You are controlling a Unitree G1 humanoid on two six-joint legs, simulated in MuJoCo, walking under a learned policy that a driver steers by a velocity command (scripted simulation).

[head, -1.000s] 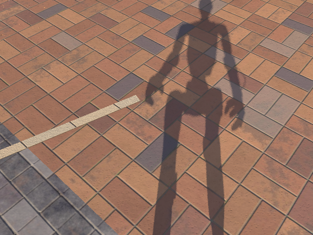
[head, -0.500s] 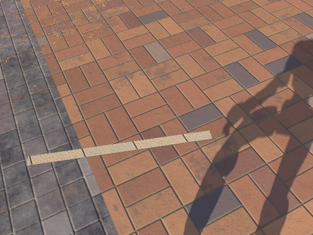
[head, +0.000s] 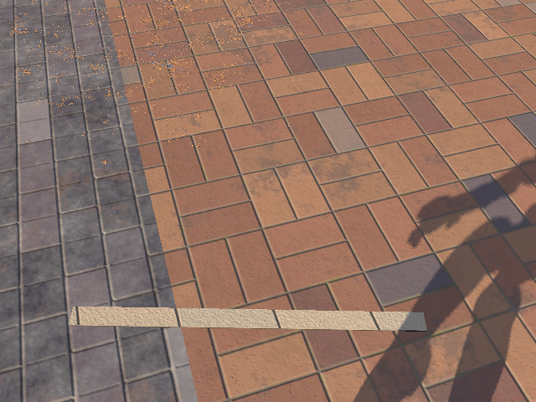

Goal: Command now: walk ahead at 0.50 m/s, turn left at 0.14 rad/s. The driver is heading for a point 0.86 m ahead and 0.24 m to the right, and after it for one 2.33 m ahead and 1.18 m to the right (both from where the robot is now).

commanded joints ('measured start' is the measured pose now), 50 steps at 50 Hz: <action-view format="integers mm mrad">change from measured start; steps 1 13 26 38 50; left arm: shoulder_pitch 29 -267 23 177 82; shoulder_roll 57 35 66 133 106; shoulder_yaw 18 0 16 34 28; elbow -52 -164 -67 34 -20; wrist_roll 12 -3 16 -6 -26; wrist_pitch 11 -23 -28 3 6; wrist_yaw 8 -52 -38 -7 6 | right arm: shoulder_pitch -26 126 46 -305 -23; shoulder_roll -133 -182 -103 -60 -112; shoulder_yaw -34 -40 -14 2 -25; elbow -48 71 35 -58 21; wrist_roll -1 17 11 13 -3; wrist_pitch -33 3 0 -16 -32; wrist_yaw -13 -44 -42 -17 -26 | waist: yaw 32 -65 -7 97 -51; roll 82 108 -34 -21 137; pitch -36 52 -71 39 -100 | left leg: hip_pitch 53 294 -358 -426 250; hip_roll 273 328 212 171 408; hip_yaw -208 -169 -106 -44 -381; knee -212 -138 761 212 -133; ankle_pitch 325 273 -102 248 -123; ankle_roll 183 109 -65 -92 99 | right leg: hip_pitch -78 -108 438 556 -142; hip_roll -30 59 -90 -78 37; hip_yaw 22 -15 221 55 76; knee -81 -588 -948 -973 114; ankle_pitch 130 276 257 283 -104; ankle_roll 25 -39 -250 -207 -37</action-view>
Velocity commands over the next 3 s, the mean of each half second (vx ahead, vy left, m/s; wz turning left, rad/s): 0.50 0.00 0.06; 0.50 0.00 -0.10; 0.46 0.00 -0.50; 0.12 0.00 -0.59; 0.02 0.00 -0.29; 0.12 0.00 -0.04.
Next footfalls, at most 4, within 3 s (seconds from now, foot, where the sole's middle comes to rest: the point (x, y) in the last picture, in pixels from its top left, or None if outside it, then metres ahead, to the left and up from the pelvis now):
0.34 right None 0.37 -0.15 -0.78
0.90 left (233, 334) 0.66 0.09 -0.78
1.44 right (339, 260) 0.89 -0.21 -0.78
1.94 left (290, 215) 1.05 -0.07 -0.78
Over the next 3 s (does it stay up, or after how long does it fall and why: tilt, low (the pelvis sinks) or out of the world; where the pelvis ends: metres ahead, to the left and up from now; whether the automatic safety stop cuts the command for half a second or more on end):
stays up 0.97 -0.15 -0.01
